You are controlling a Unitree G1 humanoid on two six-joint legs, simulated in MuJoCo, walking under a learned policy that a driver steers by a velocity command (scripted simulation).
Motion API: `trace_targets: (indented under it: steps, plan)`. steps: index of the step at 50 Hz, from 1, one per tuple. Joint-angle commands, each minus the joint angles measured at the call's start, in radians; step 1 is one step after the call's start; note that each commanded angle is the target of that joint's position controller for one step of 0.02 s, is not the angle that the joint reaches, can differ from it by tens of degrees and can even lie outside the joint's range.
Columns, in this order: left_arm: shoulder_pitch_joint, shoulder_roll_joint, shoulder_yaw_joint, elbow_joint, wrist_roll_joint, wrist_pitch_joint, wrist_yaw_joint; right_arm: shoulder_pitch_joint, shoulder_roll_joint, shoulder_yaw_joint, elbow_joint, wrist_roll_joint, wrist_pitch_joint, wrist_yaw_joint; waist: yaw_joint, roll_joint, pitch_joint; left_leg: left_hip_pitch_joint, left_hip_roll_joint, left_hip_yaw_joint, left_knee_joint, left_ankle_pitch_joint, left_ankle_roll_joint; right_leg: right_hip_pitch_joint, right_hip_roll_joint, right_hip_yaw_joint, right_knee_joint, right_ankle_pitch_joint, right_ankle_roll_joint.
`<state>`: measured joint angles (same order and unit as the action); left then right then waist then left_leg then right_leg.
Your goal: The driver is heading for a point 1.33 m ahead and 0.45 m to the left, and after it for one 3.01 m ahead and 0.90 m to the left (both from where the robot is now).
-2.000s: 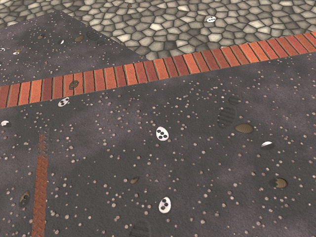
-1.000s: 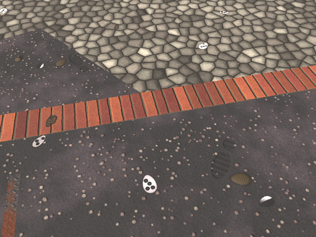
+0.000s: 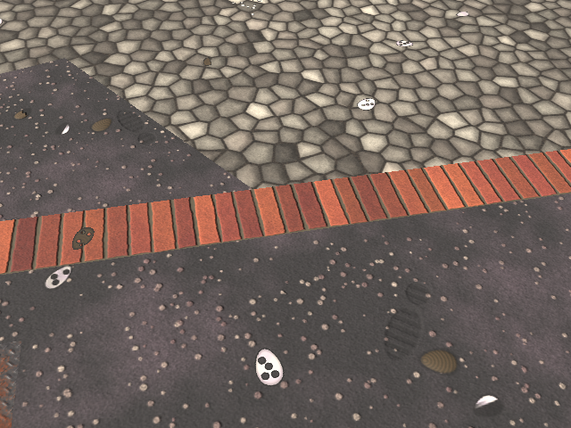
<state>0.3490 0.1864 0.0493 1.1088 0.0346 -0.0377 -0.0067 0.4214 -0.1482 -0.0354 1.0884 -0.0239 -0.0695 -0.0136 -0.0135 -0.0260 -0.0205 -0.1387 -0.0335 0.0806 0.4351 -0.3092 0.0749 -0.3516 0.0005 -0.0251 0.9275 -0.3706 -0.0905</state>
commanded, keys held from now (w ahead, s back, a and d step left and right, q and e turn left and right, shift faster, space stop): w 0.32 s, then w+q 0.68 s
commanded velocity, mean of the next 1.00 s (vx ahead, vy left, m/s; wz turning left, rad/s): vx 0.48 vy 0.00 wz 0.27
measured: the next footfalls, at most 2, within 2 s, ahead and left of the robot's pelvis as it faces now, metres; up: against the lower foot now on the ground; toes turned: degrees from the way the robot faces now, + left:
right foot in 0.34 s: +0.35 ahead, -0.07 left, +0.00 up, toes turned -4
left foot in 0.88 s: +0.61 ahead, +0.10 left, +0.00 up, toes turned +21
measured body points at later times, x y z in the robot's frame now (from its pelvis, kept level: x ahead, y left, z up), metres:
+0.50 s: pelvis +0.27 -0.02 -0.01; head +0.29 -0.02 +0.44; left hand +0.32 +0.23 -0.15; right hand +0.27 -0.26 -0.16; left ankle +0.17 +0.09 -0.64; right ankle +0.31 -0.07 -0.74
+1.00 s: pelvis +0.54 +0.05 -0.01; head +0.57 +0.06 +0.43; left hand +0.50 +0.30 -0.16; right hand +0.71 -0.17 -0.15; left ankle +0.57 +0.09 -0.74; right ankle +0.46 -0.10 -0.63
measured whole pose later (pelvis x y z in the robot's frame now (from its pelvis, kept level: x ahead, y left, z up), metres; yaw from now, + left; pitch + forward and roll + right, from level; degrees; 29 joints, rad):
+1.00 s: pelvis +0.54 +0.05 -0.01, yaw +20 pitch +0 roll +0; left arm 0.29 0.19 0.05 0.94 0.02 -0.09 0.01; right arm 0.19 -0.24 -0.09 0.93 -0.02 -0.03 0.02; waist 0.00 0.00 0.07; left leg -0.31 -0.13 0.10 0.53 -0.22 0.16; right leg -0.35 -0.06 -0.04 1.28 -0.35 -0.03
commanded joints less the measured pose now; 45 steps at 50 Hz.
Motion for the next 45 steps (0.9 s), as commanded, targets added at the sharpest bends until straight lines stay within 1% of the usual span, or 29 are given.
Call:
trace_targets:
  steps: [1, 3, 5, 9, 12, 14, 15, 16, 17, 18, 19, 20, 21, 22, 23, 24, 26, 28, 29, 33, 35, 37, 38, 40, 41, 42, 43, 44, 45]
  plan:
    - [-0.096, 0.037, 0.006, -0.084, 0.004, -0.032, -0.026, 0.089, -0.097, -0.011, -0.01, 0.007, -0.019, -0.003, 0.007, 0.07, 0.191, 0.127, 0.292, -0.384, -0.359, -0.095, 0.097, -0.388, -0.068, 0.02, 0.108, 0.129, 0.014]
    - [-0.114, 0.036, 0.009, -0.09, 0.003, -0.022, -0.028, 0.136, -0.079, -0.003, 0.011, 0.007, -0.031, -0.005, 0.007, 0.087, 0.158, 0.167, 0.249, -0.275, -0.326, 0.16, 0.084, -0.39, -0.057, -0.014, 0.105, 0.179, 0.028]
    - [-0.177, 0.028, 0.008, -0.118, 0.0, -0.013, -0.026, 0.182, -0.071, 0.004, 0.028, 0.007, -0.035, -0.005, -0.001, 0.104, 0.149, 0.185, 0.231, -0.209, -0.295, 0.382, 0.083, -0.413, -0.048, -0.043, 0.08, 0.203, 0.04]
    - [-0.376, 0.006, -0.01, -0.202, -0.012, -0.008, -0.026, 0.194, -0.073, 0.014, 0.029, 0.004, -0.039, -0.008, -0.029, 0.125, 0.18, 0.133, 0.198, -0.133, -0.288, 0.583, 0.08, -0.345, -0.015, -0.102, -0.153, 0.269, 0.046]
    - [-0.428, 0.018, -0.016, -0.233, -0.02, -0.009, -0.022, 0.2, -0.1, 0.01, 0.036, 0.003, -0.043, -0.013, -0.031, 0.149, 0.176, 0.144, 0.215, -0.11, -0.268, 0.726, 0.08, -0.221, 0.017, -0.137, -0.299, 0.285, 0.01]
    - [-0.356, 0.051, -0.004, -0.225, -0.02, -0.014, -0.01, 0.17, -0.125, 0.004, 0.035, 0.003, -0.049, -0.015, 0.017, 0.153, 0.127, 0.185, 0.231, -0.087, -0.161, 0.99, 0.071, -0.096, 0.054, -0.141, -0.334, 0.259, -0.033]
    - [-0.257, 0.075, 0.008, -0.197, -0.021, -0.02, -0.002, 0.154, -0.139, 0.0, 0.034, 0.003, -0.048, -0.017, 0.062, 0.152, 0.072, 0.208, 0.233, -0.077, -0.046, 1.096, 0.064, 0.0, 0.077, -0.135, -0.346, 0.238, -0.055]
    - [-0.105, 0.097, 0.022, -0.148, -0.021, -0.029, 0.005, 0.135, -0.152, -0.005, 0.03, 0.006, -0.044, -0.017, 0.126, 0.144, -0.005, 0.197, 0.226, -0.067, 0.123, 1.098, 0.055, 0.155, 0.088, -0.125, -0.4, 0.258, -0.077]
    - [0.039, 0.134, 0.041, -0.106, -0.006, -0.037, 0.014, 0.124, -0.143, -0.003, 0.023, 0.013, -0.041, -0.012, 0.185, 0.122, -0.074, 0.058, 0.197, -0.063, 0.335, 0.903, 0.048, 0.376, 0.016, -0.05, -0.443, 0.246, -0.101]
    - [0.171, 0.227, 0.064, -0.091, 0.018, -0.042, 0.019, 0.152, -0.076, 0.009, -0.006, 0.013, -0.039, -0.005, 0.192, -0.02, -0.201, -0.13, 0.114, -0.029, 0.666, 0.346, 0.046, 0.577, -0.264, 0.271, -0.46, 0.083, -0.141]
    - [0.124, 0.246, 0.07, -0.105, 0.005, -0.028, 0.007, 0.245, -0.032, 0.004, -0.006, 0.049, -0.029, 0.004, 0.12, -0.17, -0.275, -0.409, -0.051, -0.089, 0.983, -0.201, 0.027, 0.683, -0.452, 0.752, -0.655, -0.046, -0.277]
    - [-0.009, 0.192, 0.06, -0.127, -0.022, -0.025, 0.001, 0.139, -0.106, -0.012, -0.028, 0.024, -0.019, 0.001, 0.082, -0.023, -0.121, -0.485, 0.044, -0.141, 0.993, -0.091, 0.041, 0.522, -0.41, 0.64, -0.712, -0.179, -0.238]
    - [-0.1, 0.115, 0.038, -0.146, -0.026, -0.036, -0.002, 0.039, -0.108, -0.016, -0.056, 0.014, -0.02, 0.007, 0.067, 0.018, 0.002, -0.479, 0.078, -0.137, 0.935, -0.007, 0.043, 0.361, -0.37, 0.493, -0.75, -0.129, -0.2]
    - [-0.122, 0.068, 0.025, -0.136, -0.018, -0.049, -0.002, 0.018, -0.082, -0.017, -0.057, 0.012, -0.018, 0.009, 0.033, 0.055, 0.077, -0.435, 0.108, -0.138, 0.878, 0.029, 0.043, 0.241, -0.327, 0.37, -0.778, 0.013, -0.162]
    - [-0.104, 0.036, 0.014, -0.119, -0.017, -0.06, 0.005, 0.019, -0.067, -0.02, -0.057, -0.004, -0.005, 0.013, 0.007, 0.044, 0.091, -0.386, 0.129, -0.143, 0.829, 0.041, 0.037, 0.176, -0.287, 0.271, -0.782, 0.116, -0.128]
    - [-0.089, 0.024, 0.008, -0.107, -0.017, -0.068, 0.013, 0.044, -0.045, -0.019, -0.053, -0.012, 0.01, 0.019, -0.016, 0.024, 0.092, -0.349, 0.133, -0.14, 0.802, 0.045, 0.029, 0.142, -0.261, 0.193, -0.787, 0.181, -0.105]
    - [-0.039, 0.046, 0.008, -0.094, -0.02, -0.084, 0.019, 0.018, -0.034, -0.023, -0.075, -0.013, 0.032, 0.027, -0.029, 0.008, 0.095, -0.373, 0.134, -0.124, 0.77, 0.069, 0.021, 0.144, -0.247, 0.108, -0.792, 0.296, -0.09]
    - [-0.006, 0.07, 0.012, -0.091, -0.02, -0.09, 0.021, -0.062, -0.041, -0.027, -0.111, -0.01, 0.046, 0.034, -0.026, -0.009, 0.111, -0.457, 0.144, -0.105, 0.727, 0.136, 0.015, 0.17, -0.234, 0.032, -0.802, 0.361, -0.071]
    - [0.012, 0.072, 0.011, -0.09, -0.019, -0.09, 0.022, -0.107, -0.046, -0.028, -0.13, -0.008, 0.049, 0.038, -0.02, -0.015, 0.119, -0.496, 0.146, -0.095, 0.696, 0.176, 0.012, 0.186, -0.225, -0.001, -0.804, 0.397, -0.059]
    - [0.064, 0.066, 0.001, -0.087, -0.02, -0.09, 0.027, -0.278, -0.042, -0.018, -0.197, 0.002, 0.042, 0.053, 0.01, -0.026, 0.142, -0.511, 0.122, -0.026, 0.448, 0.319, 0.002, 0.224, -0.185, -0.123, -0.786, 0.576, -0.018]
    - [0.102, 0.08, 0.001, -0.079, -0.022, -0.089, 0.035, -0.357, -0.034, -0.01, -0.227, 0.003, 0.04, 0.058, 0.033, -0.032, 0.145, -0.487, 0.101, 0.027, 0.322, 0.347, 0.007, 0.272, -0.194, -0.155, -0.778, 0.649, -0.011]
    - [0.145, 0.095, 0.002, -0.066, -0.021, -0.084, 0.043, -0.41, -0.04, -0.008, -0.251, 0.0, 0.038, 0.06, 0.049, -0.031, 0.145, -0.482, 0.08, 0.065, 0.244, 0.33, 0.023, 0.359, -0.217, -0.178, -0.751, 0.742, -0.01]
    - [0.154, 0.103, 0.004, -0.062, -0.019, -0.08, 0.047, -0.415, -0.047, -0.01, -0.257, -0.002, 0.038, 0.059, 0.045, -0.033, 0.137, -0.465, 0.062, 0.081, 0.218, 0.304, 0.036, 0.4, -0.226, -0.194, -0.718, 0.838, -0.007]
    - [0.149, 0.128, 0.01, -0.062, -0.017, -0.072, 0.059, -0.374, -0.07, -0.021, -0.252, -0.006, 0.038, 0.055, 0.014, -0.063, 0.097, -0.394, 0.011, 0.109, 0.205, 0.215, 0.074, 0.468, -0.246, -0.225, -0.611, 1.108, 0.001]
    - [0.137, 0.142, 0.015, -0.066, -0.014, -0.066, 0.065, -0.324, -0.085, -0.029, -0.239, -0.008, 0.04, 0.052, -0.013, -0.084, 0.069, -0.342, -0.017, 0.118, 0.208, 0.157, 0.097, 0.486, -0.255, -0.236, -0.53, 1.219, 0.002]
    - [0.119, 0.158, 0.022, -0.076, -0.01, -0.057, 0.065, -0.247, -0.106, -0.039, -0.218, -0.009, 0.04, 0.05, -0.05, -0.098, 0.029, -0.264, -0.041, 0.116, 0.196, 0.105, 0.123, 0.485, -0.265, -0.24, -0.409, 1.263, -0.005]
    - [0.105, 0.17, 0.027, -0.09, -0.008, -0.05, 0.06, -0.157, -0.135, -0.054, -0.19, -0.013, 0.037, 0.048, -0.087, -0.098, -0.021, -0.156, -0.062, 0.098, 0.15, 0.072, 0.149, 0.456, -0.27, -0.235, -0.248, 1.202, -0.014]
    - [0.074, 0.18, 0.032, -0.109, -0.012, -0.046, 0.048, -0.036, -0.174, -0.075, -0.155, -0.022, 0.03, 0.04, -0.158, -0.048, -0.074, 0.03, -0.048, 0.036, 0.039, 0.087, 0.185, 0.335, -0.25, -0.248, 0.0, 1.001, 0.002]
    - [0.073, 0.103, 0.018, -0.149, -0.006, -0.049, 0.036, -0.007, -0.262, -0.099, -0.152, -0.025, 0.028, 0.031, -0.137, 0.103, -0.138, 0.236, 0.202, -0.278, 0.041, 0.082, 0.246, 0.07, -0.161, -0.231, 0.314, 0.261, 0.023]
Keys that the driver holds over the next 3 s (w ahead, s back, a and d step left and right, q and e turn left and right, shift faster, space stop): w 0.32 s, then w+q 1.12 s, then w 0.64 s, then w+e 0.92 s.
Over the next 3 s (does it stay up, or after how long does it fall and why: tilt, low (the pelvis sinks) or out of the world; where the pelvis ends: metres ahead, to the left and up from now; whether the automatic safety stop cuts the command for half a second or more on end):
stays up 1.47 0.56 -0.14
